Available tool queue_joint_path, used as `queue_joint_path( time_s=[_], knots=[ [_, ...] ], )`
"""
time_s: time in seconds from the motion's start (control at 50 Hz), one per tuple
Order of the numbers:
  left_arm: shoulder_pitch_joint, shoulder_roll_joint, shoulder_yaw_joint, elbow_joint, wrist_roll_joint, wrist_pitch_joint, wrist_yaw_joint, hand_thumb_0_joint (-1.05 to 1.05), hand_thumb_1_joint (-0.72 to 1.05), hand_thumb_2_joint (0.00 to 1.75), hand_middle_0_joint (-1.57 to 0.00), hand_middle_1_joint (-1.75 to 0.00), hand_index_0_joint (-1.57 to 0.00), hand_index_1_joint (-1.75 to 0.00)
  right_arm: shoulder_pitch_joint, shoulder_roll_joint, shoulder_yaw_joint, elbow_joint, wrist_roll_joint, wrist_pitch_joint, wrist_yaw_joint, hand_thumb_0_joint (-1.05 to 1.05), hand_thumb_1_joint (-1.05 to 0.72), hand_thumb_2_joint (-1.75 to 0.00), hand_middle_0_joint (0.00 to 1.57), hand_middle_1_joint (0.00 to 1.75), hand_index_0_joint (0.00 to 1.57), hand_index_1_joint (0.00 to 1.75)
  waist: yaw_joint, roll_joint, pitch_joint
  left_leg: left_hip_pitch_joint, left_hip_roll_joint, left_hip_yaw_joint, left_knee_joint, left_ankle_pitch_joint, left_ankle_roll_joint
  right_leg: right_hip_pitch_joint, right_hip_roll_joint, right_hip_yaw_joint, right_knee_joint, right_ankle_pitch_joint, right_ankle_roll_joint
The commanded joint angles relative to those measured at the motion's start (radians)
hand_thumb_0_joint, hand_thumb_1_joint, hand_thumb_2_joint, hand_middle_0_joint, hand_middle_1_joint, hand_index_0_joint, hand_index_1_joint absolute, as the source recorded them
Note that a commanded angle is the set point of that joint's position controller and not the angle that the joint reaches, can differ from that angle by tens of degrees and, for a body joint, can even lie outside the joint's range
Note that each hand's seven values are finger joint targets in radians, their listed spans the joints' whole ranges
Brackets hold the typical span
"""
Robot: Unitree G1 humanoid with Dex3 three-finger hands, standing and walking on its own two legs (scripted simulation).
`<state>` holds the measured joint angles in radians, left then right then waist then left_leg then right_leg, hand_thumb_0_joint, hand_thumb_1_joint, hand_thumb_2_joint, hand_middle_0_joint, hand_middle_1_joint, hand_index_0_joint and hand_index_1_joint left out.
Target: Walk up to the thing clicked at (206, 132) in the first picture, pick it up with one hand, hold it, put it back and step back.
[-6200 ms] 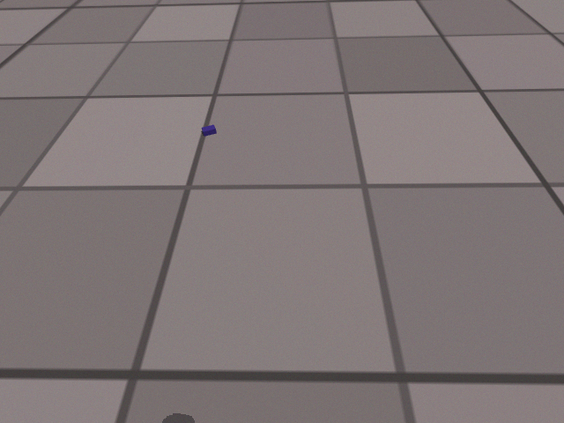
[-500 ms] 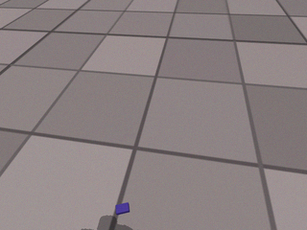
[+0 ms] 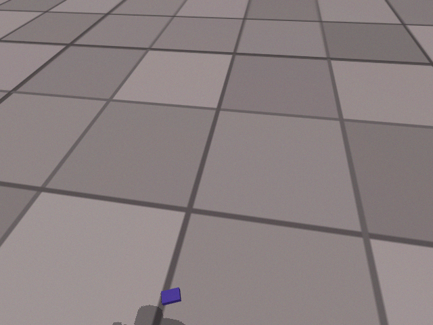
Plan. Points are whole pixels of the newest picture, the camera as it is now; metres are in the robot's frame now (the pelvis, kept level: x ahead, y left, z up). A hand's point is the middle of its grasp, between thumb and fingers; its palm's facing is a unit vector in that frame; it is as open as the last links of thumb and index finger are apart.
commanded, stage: stand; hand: left
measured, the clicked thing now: (171, 296) +0.38 +0.26 -0.77
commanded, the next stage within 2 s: none
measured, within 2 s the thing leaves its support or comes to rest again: neither
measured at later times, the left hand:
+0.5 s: hand out of the picture +0.06 +0.25 -0.15, palm faces +0.00 -0.94 -0.35, open 7.4 cm
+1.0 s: hand out of the picture +0.06 +0.24 -0.15, palm faces -0.01 -0.94 -0.35, open 7.4 cm
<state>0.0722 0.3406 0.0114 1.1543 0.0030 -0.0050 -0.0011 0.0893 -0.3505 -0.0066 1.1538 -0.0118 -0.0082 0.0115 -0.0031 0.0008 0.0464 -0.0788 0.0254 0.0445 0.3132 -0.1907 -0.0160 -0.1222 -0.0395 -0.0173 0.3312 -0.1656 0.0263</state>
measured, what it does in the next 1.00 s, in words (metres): stands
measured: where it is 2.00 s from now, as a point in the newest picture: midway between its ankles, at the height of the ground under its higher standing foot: outside the picture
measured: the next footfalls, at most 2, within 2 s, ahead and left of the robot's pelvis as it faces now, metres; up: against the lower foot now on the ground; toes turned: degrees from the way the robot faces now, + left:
none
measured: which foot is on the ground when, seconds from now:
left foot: down 0.00-1.00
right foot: down 0.00-1.00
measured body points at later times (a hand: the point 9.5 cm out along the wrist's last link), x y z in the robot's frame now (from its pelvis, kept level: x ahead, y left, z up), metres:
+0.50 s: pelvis -0.01 -0.01 +0.00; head -0.01 -0.01 +0.45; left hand +0.06 +0.30 -0.13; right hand +0.08 -0.31 -0.13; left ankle -0.01 +0.13 -0.75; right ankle +0.01 -0.13 -0.75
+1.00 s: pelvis -0.01 -0.01 +0.00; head +0.00 -0.02 +0.45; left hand +0.07 +0.29 -0.13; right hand +0.06 -0.31 -0.14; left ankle -0.01 +0.13 -0.75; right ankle +0.01 -0.13 -0.75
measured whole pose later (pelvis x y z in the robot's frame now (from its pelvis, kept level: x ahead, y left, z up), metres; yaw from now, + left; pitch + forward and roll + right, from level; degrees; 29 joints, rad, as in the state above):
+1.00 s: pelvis -0.01 -0.01 +0.00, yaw +0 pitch -3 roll +0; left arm 0.11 0.35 0.00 1.13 0.01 0.00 0.00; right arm 0.12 -0.36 0.00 1.14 -0.01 -0.01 0.01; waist 0.00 0.01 0.04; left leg -0.09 0.04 0.03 0.31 -0.18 -0.03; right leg -0.13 -0.02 -0.03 0.33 -0.16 0.01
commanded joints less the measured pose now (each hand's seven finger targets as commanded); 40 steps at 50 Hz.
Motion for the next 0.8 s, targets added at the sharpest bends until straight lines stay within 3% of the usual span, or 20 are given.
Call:
queue_joint_path(
  time_s=[0.0, 0.08, 0.16, 0.42, 0.66, 0.78],
  knots=[
    [-0.049, 0.216, 0.032, -0.066, 0.002, -0.022, 0.009, 0.00, 0.90, 0.90, -0.20, -0.30, -0.20, -0.30, -0.058, -0.216, -0.038, -0.061, 0.002, -0.023, -0.020, 0.00, -0.90, -0.90, 0.20, 0.30, 0.20, 0.30, -0.001, 0.017, -0.089, 0.002, 0.121, -0.097, -0.056, 0.198, 0.018, 0.040, -0.100, 0.078, -0.042, 0.180, -0.034],
    [-0.044, 0.215, 0.028, -0.067, 0.002, -0.020, 0.007, 0.00, 0.90, 0.90, -0.20, -0.30, -0.20, -0.30, -0.059, -0.214, -0.035, -0.060, 0.004, -0.021, -0.018, 0.00, -0.90, -0.90, 0.20, 0.30, 0.20, 0.30, 0.001, 0.012, -0.079, -0.006, 0.119, -0.096, -0.064, 0.137, 0.019, 0.030, -0.100, 0.079, -0.055, 0.127, -0.036],
    [-0.042, 0.221, 0.029, -0.068, 0.002, -0.023, 0.008, 0.00, 0.90, 0.90, -0.20, -0.30, -0.20, -0.30, -0.062, -0.210, -0.035, -0.061, 0.003, -0.024, -0.017, 0.00, -0.90, -0.90, 0.20, 0.30, 0.20, 0.30, 0.001, 0.001, -0.082, 0.004, 0.120, -0.102, -0.069, 0.170, 0.018, 0.029, -0.099, 0.077, -0.051, 0.146, -0.035],
    [-0.024, 0.225, 0.025, -0.076, 0.005, -0.024, 0.008, 0.00, 0.90, 0.90, -0.20, -0.30, -0.20, -0.30, -0.050, -0.215, -0.036, -0.065, 0.002, -0.019, -0.015, 0.00, -0.90, -0.90, 0.20, 0.30, 0.20, 0.30, 0.000, 0.008, -0.068, -0.004, 0.118, -0.097, -0.061, 0.109, 0.025, 0.006, -0.102, 0.086, -0.068, 0.111, -0.040],
    [-0.014, 0.232, 0.025, -0.076, 0.005, -0.022, 0.006, 0.00, 0.90, 0.90, -0.20, -0.30, -0.20, -0.30, -0.031, -0.212, -0.037, -0.063, 0.000, -0.017, -0.012, 0.00, -0.90, -0.90, 0.20, 0.30, 0.20, 0.30, 0.002, -0.009, -0.041, -0.034, 0.111, -0.102, -0.065, 0.040, 0.022, -0.013, -0.096, 0.093, -0.079, 0.005, -0.042],
    [-0.010, 0.231, 0.025, -0.081, 0.005, -0.025, 0.006, 0.00, 0.90, 0.90, -0.20, -0.30, -0.20, -0.30, -0.028, -0.212, -0.036, -0.065, 0.000, -0.019, -0.012, 0.00, -0.90, -0.90, 0.20, 0.30, 0.20, 0.30, 0.004, -0.003, -0.061, -0.022, 0.115, -0.104, -0.059, 0.082, 0.023, 0.003, -0.097, 0.092, -0.067, 0.075, -0.044]
  ],
)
